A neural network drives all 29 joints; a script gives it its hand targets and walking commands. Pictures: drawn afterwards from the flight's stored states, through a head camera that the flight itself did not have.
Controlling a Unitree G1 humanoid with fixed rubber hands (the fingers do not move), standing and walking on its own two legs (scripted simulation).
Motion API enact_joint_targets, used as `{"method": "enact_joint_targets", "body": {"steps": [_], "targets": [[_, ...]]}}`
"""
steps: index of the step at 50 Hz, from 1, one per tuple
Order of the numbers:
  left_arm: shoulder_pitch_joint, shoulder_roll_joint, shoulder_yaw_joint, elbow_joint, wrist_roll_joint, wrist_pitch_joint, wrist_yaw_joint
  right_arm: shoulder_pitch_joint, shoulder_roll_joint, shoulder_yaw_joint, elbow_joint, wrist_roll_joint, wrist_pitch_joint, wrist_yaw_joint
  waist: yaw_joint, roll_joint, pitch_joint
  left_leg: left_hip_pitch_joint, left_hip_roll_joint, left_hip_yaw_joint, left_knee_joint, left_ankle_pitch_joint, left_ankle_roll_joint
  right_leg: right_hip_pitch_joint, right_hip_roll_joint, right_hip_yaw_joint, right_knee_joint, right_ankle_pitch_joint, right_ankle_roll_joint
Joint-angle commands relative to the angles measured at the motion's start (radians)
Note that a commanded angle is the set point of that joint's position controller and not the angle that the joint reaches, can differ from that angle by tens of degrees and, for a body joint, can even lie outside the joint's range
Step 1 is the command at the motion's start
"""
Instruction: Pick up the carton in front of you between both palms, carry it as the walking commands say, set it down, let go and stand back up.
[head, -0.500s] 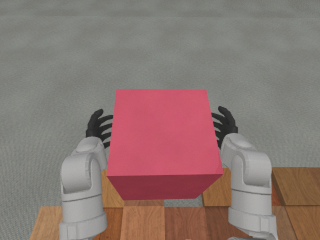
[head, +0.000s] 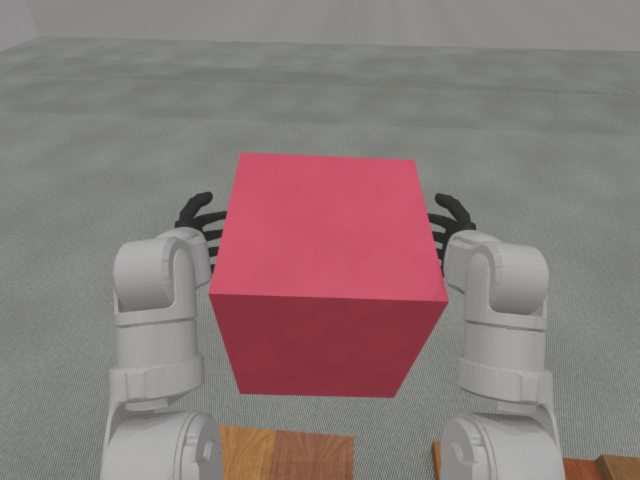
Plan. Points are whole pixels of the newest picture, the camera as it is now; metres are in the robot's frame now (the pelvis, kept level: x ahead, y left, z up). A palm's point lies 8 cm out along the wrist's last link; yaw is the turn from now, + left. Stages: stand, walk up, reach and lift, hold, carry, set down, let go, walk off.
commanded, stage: carry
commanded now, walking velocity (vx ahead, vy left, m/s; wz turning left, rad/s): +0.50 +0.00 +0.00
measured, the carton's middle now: (322, 283) +0.36 +0.00 +0.12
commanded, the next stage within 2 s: none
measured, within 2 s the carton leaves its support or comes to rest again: neither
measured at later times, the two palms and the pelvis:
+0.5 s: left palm (198, 219) +0.48 +0.19 +0.12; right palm (395, 208) +0.49 -0.11 +0.14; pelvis +0.22 +0.03 +0.00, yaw +1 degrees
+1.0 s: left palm (212, 103) +0.83 +0.23 +0.17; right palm (353, 107) +0.81 -0.07 +0.17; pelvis +0.47 +0.08 +0.02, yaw +1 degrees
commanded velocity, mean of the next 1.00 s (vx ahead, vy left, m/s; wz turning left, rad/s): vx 0.50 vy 0.00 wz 0.00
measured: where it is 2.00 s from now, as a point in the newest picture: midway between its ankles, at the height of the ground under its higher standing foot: (315, 285)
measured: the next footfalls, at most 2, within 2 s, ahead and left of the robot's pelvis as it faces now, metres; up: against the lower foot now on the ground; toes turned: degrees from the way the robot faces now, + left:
right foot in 0.44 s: +0.35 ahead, -0.03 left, +0.02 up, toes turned -4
left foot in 0.82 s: +0.49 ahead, +0.16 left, +0.01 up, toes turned +6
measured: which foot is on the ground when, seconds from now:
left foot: down 0.00-0.46, up 0.48-0.80, down 0.82-1.00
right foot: down 0.00-0.20, up 0.22-0.42, down 0.44-0.82, up 0.84-1.00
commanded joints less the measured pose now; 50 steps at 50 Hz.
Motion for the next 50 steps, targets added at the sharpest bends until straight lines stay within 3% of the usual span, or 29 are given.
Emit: {"method": "enact_joint_targets", "body": {"steps": [1, 3, 4, 6, 8, 9, 10, 11, 12, 13, 15, 17, 19, 20, 22, 23, 24, 25, 28, 29, 33, 36, 39, 40, 41, 42, 43, 46, 50], "targets": [[-0.528, -0.869, -0.531, -0.011, -0.243, 0.008, -0.109, -0.594, 0.846, 0.579, -0.019, 0.284, 0.010, 0.106, 0.029, -0.134, -0.190, -0.134, 0.039, -0.016, 0.094, 0.332, 0.021, 0.249, -0.138, 0.222, -0.124, 0.249, -0.120], [-0.490, -0.910, -0.553, -0.064, -0.231, 0.003, -0.116, -0.557, 0.919, 0.598, -0.042, 0.291, 0.010, 0.126, 0.054, -0.276, -0.177, -0.458, -0.050, 0.065, 0.258, -0.042, -0.040, 0.476, -0.305, 0.504, -0.240, 0.352, -0.240], [-0.472, -0.942, -0.572, -0.109, -0.229, 0.001, -0.120, -0.547, 0.941, 0.605, -0.075, 0.292, 0.005, 0.137, 0.073, -0.242, -0.138, -0.548, -0.035, 0.022, 0.281, -0.198, -0.040, 0.505, -0.350, 0.564, -0.263, 0.402, -0.269], [-0.430, -1.009, -0.637, -0.214, -0.247, -0.005, -0.131, -0.442, 0.985, 0.624, -0.116, 0.273, -0.004, 0.155, 0.071, -0.190, -0.114, -0.600, -0.005, -0.005, 0.199, -0.205, -0.030, 0.553, -0.351, 0.501, -0.236, 0.479, -0.231], [-0.378, -1.065, -0.719, -0.330, -0.277, -0.019, -0.147, -0.301, 1.013, 0.659, -0.175, 0.258, -0.019, 0.166, 0.040, -0.203, -0.139, -0.481, -0.056, 0.038, -0.062, -0.144, -0.045, 0.587, -0.274, 0.332, -0.077, 0.874, -0.159], [-0.330, -1.061, -0.752, -0.375, -0.284, -0.026, -0.152, -0.236, 1.000, 0.659, -0.228, 0.240, -0.032, 0.165, -0.034, -0.136, -0.225, -0.117, -0.076, 0.058, -0.327, 0.033, -0.044, 0.428, -0.188, 0.131, 0.146, 1.047, -0.094], [-0.313, -1.050, -0.791, -0.437, -0.288, -0.038, -0.157, -0.183, 0.982, 0.659, -0.286, 0.228, -0.047, 0.163, -0.075, 0.023, -0.233, 0.242, -0.005, 0.022, -0.515, 0.314, -0.077, 0.131, -0.131, 0.027, 0.435, 0.814, -0.043], [-0.175, -1.021, -0.795, -0.425, -0.269, -0.045, -0.157, -0.075, 0.938, 0.680, -0.301, 0.212, -0.047, 0.161, -0.018, 0.186, -0.150, 0.584, 0.121, -0.119, -0.398, 0.918, -0.070, -0.371, -0.062, 0.002, 0.567, 0.002, -0.011], [-0.099, -0.996, -0.826, -0.475, -0.291, -0.046, -0.157, 0.017, 0.900, 0.706, -0.333, 0.205, -0.045, 0.159, -0.025, 0.319, -0.178, 0.900, 0.267, -0.258, -0.048, 1.753, 0.006, -0.709, -0.003, -0.014, 0.718, -0.260, -0.004], [-0.093, -0.978, -0.847, -0.527, -0.287, -0.052, -0.160, 0.013, 0.909, 0.743, -0.405, 0.211, -0.052, 0.164, -0.087, 0.169, -0.227, 0.948, 0.284, -0.286, -0.045, 1.702, 0.106, -0.808, 0.012, -0.005, 0.724, -0.220, -0.014], [-0.068, -0.976, -0.854, -0.620, -0.300, -0.052, -0.160, -0.007, 0.945, 0.796, -0.557, 0.282, -0.048, 0.185, -0.089, -0.008, -0.178, 0.858, 0.260, -0.293, -0.122, 1.344, 0.129, -0.866, -0.006, 0.003, 0.738, -0.167, -0.004], [0.027, -0.950, -0.842, -0.666, -0.280, -0.052, -0.151, 0.016, 0.908, 0.828, -0.632, 0.331, -0.043, 0.200, -0.075, 0.031, -0.126, 0.691, 0.178, -0.197, -0.174, 1.285, 0.093, -0.753, 0.002, -0.058, 0.533, -0.101, 0.001], [0.100, -0.914, -0.839, -0.683, -0.244, -0.043, -0.139, 0.038, 0.862, 0.849, -0.655, 0.359, -0.039, 0.213, -0.028, 0.100, -0.134, 0.344, 0.063, -0.034, -0.188, 1.405, 0.028, -0.286, 0.079, -0.134, 0.099, 0.177, 0.006], [0.117, -0.897, -0.843, -0.693, -0.236, -0.037, -0.137, 0.064, 0.845, 0.855, -0.657, 0.371, -0.038, 0.218, -0.004, 0.154, -0.167, 0.195, 0.089, -0.016, -0.159, 1.503, 0.022, -0.032, 0.145, -0.199, 0.057, 0.326, 0.004], [0.100, -0.851, -0.848, -0.703, -0.246, -0.029, -0.139, 0.047, 0.785, 0.859, -0.661, 0.369, -0.034, 0.225, 0.113, 0.147, -0.269, 0.043, 0.083, 0.064, 0.209, 1.432, -0.014, 0.390, 0.145, -0.179, -0.140, 0.544, 0.002], [0.110, -0.829, -0.853, -0.683, -0.251, -0.024, -0.143, 0.003, 0.737, 0.844, -0.658, 0.356, -0.029, 0.223, 0.169, -0.008, -0.297, -0.088, -0.013, 0.087, 0.579, 0.987, -0.024, 0.529, 0.039, -0.043, -0.232, 0.649, -0.082], [0.105, -0.804, -0.857, -0.645, -0.251, -0.024, -0.147, 0.005, 0.698, 0.837, -0.650, 0.336, -0.018, 0.221, 0.150, -0.249, -0.329, -0.368, -0.197, 0.032, 0.965, 0.090, -0.062, 0.625, -0.238, 0.474, -0.231, 0.928, -0.297], [0.087, -0.786, -0.865, -0.618, -0.269, -0.010, -0.148, 0.050, 0.667, 0.802, -0.586, 0.313, -0.007, 0.210, 0.118, -0.152, -0.392, -0.403, -0.183, -0.167, 1.135, 0.017, -0.041, 0.624, -0.350, 0.658, -0.201, 1.036, -0.387], [-0.170, -0.777, -0.892, -0.568, -0.351, -0.003, -0.153, -0.051, 0.612, 0.695, -0.463, 0.215, -0.006, 0.175, 0.069, 0.031, -0.204, -0.435, -0.024, -0.166, 0.895, -0.043, 0.039, 0.264, -0.301, 0.596, -0.291, 0.414, -0.281], [-0.245, -0.773, -0.892, -0.532, -0.372, -0.007, -0.153, -0.074, 0.595, 0.666, -0.406, 0.190, -0.011, 0.158, 0.044, 0.019, -0.160, -0.385, 0.002, -0.141, 0.784, -0.065, 0.045, 0.145, -0.296, 0.551, -0.336, 0.298, -0.264], [-0.377, -0.716, -0.799, -0.319, -0.386, -0.020, -0.124, -0.186, 0.534, 0.573, -0.211, 0.154, -0.026, 0.092, 0.040, -0.111, -0.109, -0.130, -0.010, 0.010, 0.234, 0.075, 0.034, -0.120, -0.239, 0.299, -0.385, 0.360, -0.219], [-0.409, -0.697, -0.688, -0.174, -0.338, -0.022, -0.093, -0.300, 0.535, 0.532, -0.108, 0.162, -0.022, 0.067, 0.030, -0.126, -0.118, -0.070, -0.043, 0.054, 0.010, 0.293, 0.025, -0.122, -0.222, 0.217, -0.334, 0.124, -0.193], [-0.503, -0.701, -0.592, -0.096, -0.287, -0.018, -0.066, -0.435, 0.585, 0.511, -0.021, 0.195, -0.012, 0.059, 0.019, -0.108, -0.115, 0.033, -0.062, 0.100, -0.061, 0.293, 0.017, -0.156, -0.179, 0.151, -0.205, -0.022, -0.129], [-0.524, -0.701, -0.562, -0.069, -0.269, -0.015, -0.058, -0.467, 0.603, 0.504, 0.016, 0.207, -0.009, 0.056, -0.004, -0.080, -0.132, 0.100, -0.033, 0.065, -0.092, 0.236, 0.028, -0.181, -0.145, 0.108, -0.107, -0.010, -0.098], [-0.546, -0.698, -0.531, -0.032, -0.252, -0.010, -0.052, -0.491, 0.597, 0.490, 0.059, 0.213, -0.006, 0.053, -0.035, 0.070, -0.140, 0.173, 0.136, -0.196, -0.192, 0.121, 0.087, -0.273, -0.068, 0.016, 0.142, 0.037, -0.045], [-0.562, -0.694, -0.499, 0.008, -0.242, -0.003, -0.046, -0.517, 0.604, 0.477, 0.094, 0.215, -0.005, 0.051, -0.063, 0.196, -0.163, 0.289, 0.313, -0.579, -0.293, 0.063, 0.215, -0.475, 0.050, 0.034, 0.360, -0.043, -0.014], [-0.609, -0.723, -0.499, 0.016, -0.244, 0.000, -0.046, -0.579, 0.623, 0.479, 0.064, 0.233, -0.010, 0.051, -0.081, 0.164, -0.175, 0.309, 0.356, -0.654, -0.273, 0.051, 0.269, -0.533, 0.011, 0.122, 0.476, -0.107, -0.030], [-0.631, -0.834, -0.478, 0.051, -0.228, -0.009, -0.068, -0.698, 0.816, 0.542, 0.036, 0.307, -0.031, 0.083, -0.065, -0.003, -0.214, 0.280, 0.304, -0.496, -0.237, 0.221, 0.224, -0.530, -0.058, 0.164, 0.460, 0.008, -0.034], [-0.566, -0.958, -0.518, -0.001, -0.196, -0.046, -0.099, -0.700, 0.985, 0.620, -0.075, 0.360, -0.062, 0.121, -0.073, 0.067, -0.248, 0.311, 0.249, -0.301, -0.256, 0.510, 0.170, -0.436, -0.052, 0.111, 0.251, 0.140, 0.003]]}}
